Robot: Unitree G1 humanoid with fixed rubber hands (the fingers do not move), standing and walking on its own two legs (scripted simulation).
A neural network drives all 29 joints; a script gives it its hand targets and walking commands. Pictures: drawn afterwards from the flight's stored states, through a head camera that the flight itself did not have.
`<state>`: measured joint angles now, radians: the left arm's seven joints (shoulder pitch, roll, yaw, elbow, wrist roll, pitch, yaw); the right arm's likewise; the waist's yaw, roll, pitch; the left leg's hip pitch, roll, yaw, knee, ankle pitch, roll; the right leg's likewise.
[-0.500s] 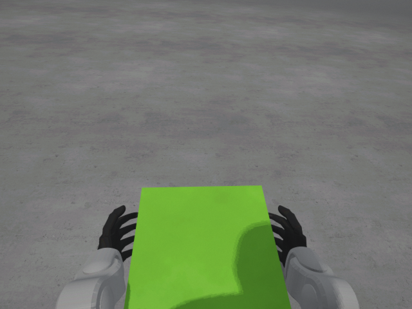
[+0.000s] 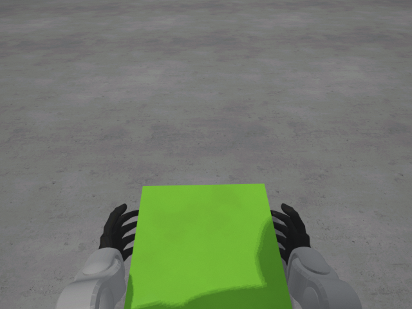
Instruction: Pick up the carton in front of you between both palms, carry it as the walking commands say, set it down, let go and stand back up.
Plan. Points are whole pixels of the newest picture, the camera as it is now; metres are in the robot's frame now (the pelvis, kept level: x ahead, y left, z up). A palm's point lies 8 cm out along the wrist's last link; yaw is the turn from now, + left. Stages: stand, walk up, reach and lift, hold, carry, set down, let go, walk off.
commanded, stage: carry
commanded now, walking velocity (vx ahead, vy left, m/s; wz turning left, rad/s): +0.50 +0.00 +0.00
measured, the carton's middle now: (204, 267) +0.22 +0.00 +0.02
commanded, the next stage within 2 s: none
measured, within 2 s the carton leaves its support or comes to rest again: neither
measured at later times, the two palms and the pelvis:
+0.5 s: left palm (128, 142) +0.53 +0.20 +0.07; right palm (243, 140) +0.51 -0.10 +0.08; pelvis +0.29 +0.05 +0.00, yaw -2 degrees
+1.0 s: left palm (147, 125) +0.65 +0.17 +0.04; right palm (244, 122) +0.66 -0.13 +0.04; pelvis +0.40 +0.01 -0.02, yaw +1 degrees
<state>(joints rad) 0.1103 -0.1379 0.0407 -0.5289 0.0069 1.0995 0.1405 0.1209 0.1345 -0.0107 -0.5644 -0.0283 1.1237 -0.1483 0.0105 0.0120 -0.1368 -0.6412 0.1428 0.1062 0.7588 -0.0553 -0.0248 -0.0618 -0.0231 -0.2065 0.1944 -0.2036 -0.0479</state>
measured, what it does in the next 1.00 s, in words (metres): walks ahead: left foot, then right foot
